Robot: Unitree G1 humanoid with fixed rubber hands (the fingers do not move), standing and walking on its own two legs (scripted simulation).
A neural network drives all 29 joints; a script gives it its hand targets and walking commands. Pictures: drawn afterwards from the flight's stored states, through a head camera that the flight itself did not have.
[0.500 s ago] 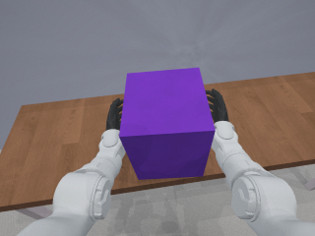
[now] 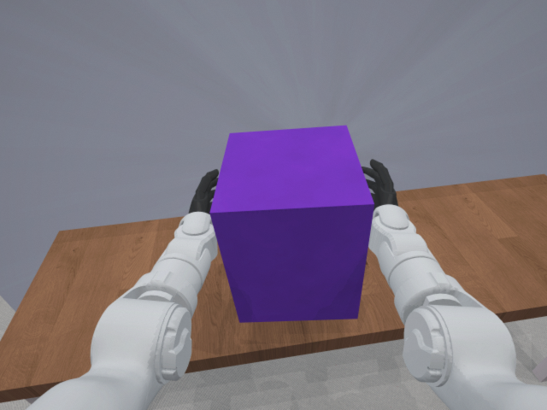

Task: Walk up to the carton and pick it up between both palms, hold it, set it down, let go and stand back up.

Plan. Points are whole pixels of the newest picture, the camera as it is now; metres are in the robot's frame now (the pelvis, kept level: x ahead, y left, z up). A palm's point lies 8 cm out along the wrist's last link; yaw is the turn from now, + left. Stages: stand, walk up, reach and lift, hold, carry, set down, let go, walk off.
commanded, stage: reach and lift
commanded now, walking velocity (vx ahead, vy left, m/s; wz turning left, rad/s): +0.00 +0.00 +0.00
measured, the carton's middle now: (292, 224) +0.41 -0.01 +0.10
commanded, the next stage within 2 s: hold in 1.36 s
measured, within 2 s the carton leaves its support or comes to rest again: neither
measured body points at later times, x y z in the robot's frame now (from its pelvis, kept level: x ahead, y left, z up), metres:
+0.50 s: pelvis +0.00 +0.00 +0.01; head -0.07 +0.01 +0.45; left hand +0.39 +0.16 +0.17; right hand +0.40 -0.13 +0.18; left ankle +0.02 +0.10 -0.73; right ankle +0.05 -0.12 -0.73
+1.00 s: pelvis +0.01 +0.00 +0.01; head -0.05 +0.00 +0.46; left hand +0.40 +0.16 +0.18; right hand +0.41 -0.14 +0.18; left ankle +0.02 +0.10 -0.73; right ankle +0.05 -0.12 -0.73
